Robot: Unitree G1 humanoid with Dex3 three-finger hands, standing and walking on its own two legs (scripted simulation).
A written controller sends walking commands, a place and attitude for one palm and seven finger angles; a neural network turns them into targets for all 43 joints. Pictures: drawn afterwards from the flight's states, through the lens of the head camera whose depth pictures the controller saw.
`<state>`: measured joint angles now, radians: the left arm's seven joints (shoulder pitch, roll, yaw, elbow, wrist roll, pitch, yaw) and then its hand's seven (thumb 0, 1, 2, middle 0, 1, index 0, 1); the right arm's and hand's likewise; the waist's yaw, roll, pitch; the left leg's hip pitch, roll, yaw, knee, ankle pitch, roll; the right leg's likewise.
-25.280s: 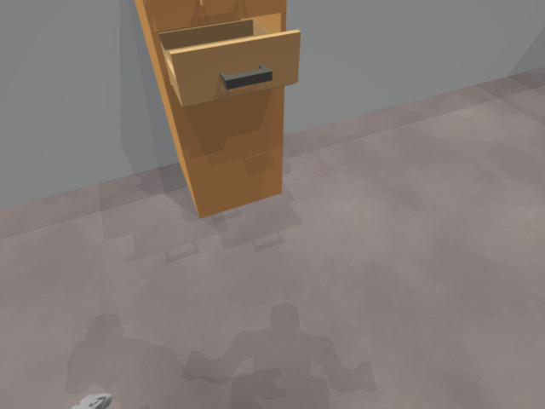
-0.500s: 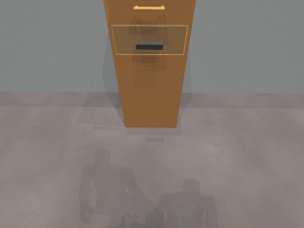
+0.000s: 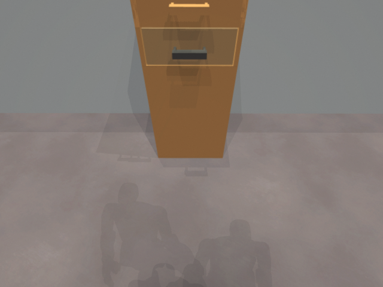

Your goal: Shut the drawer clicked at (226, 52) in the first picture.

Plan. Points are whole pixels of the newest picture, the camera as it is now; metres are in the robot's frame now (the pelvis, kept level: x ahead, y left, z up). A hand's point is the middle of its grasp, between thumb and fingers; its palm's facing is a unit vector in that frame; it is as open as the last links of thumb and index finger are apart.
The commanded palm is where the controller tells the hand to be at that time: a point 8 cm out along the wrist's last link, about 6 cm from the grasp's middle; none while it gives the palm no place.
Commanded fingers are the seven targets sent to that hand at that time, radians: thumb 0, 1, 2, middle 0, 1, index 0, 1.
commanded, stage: look to check the result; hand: left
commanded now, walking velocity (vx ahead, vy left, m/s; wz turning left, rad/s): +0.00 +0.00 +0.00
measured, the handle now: (189, 51) +0.98 +0.07 +0.00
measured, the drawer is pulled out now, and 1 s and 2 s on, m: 0.00 0.00 0.00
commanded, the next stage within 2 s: stand and wait in 0.44 s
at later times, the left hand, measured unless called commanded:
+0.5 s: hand out of the picture +0.04 +0.19 -0.17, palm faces +0.01 -0.97 -0.25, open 7.4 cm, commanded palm none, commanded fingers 0.00 0.90 0.90 -0.20 -0.30 -0.20 -0.30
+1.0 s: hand out of the picture +0.08 +0.21 -0.16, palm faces -0.01 -0.95 -0.31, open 7.4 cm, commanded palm none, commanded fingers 0.00 0.90 0.90 -0.20 -0.30 -0.20 -0.30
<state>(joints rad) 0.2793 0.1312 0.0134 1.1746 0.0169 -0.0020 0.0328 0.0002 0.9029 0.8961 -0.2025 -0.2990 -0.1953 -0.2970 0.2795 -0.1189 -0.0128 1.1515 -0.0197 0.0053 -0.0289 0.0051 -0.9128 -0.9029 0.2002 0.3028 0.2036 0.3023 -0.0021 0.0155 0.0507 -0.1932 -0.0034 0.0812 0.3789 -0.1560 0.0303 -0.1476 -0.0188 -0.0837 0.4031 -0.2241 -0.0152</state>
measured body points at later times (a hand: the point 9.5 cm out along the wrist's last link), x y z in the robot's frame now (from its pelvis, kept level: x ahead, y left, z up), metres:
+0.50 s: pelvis +0.01 -0.01 +0.00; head +0.02 -0.02 +0.45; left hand +0.04 +0.24 -0.15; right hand +0.03 -0.25 -0.16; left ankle +0.03 +0.10 -0.74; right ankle +0.00 -0.11 -0.74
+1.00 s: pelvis +0.02 -0.02 +0.00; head +0.04 -0.03 +0.45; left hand +0.08 +0.26 -0.13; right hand +0.08 -0.29 -0.15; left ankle +0.03 +0.10 -0.74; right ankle +0.00 -0.11 -0.74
